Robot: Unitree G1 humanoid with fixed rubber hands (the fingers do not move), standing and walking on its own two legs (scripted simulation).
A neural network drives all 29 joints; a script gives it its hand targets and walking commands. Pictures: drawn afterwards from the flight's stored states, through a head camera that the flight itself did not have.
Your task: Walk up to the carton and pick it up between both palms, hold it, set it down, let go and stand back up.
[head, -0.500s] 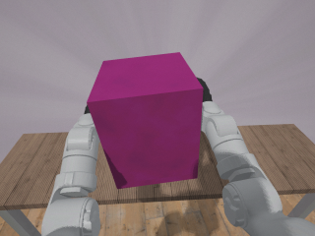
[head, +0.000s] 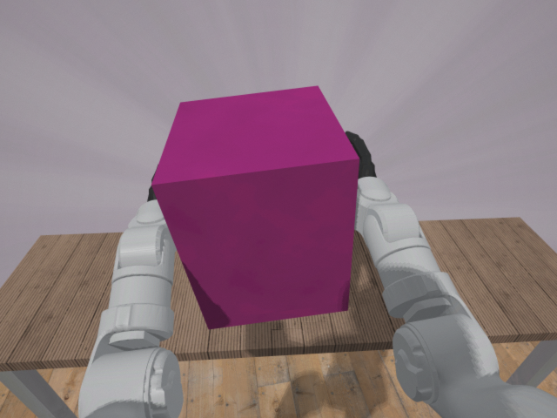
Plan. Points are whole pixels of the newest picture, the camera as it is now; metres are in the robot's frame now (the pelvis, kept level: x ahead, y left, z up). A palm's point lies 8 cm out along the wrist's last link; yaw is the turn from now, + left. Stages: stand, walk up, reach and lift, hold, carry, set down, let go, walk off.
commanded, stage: set down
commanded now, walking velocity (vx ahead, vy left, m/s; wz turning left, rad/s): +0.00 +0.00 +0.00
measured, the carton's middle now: (263, 206) +0.35 +0.01 +0.19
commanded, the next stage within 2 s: none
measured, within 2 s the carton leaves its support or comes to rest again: neither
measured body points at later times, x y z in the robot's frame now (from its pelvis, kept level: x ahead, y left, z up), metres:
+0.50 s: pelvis +0.02 -0.01 +0.00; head -0.01 +0.00 +0.45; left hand +0.42 +0.16 +0.14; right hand +0.41 -0.14 +0.16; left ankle +0.03 +0.13 -0.74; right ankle +0.03 -0.14 -0.74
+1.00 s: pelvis +0.02 -0.01 +0.00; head +0.00 +0.00 +0.45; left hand +0.42 +0.16 +0.10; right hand +0.42 -0.14 +0.14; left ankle +0.03 +0.13 -0.74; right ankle +0.03 -0.14 -0.74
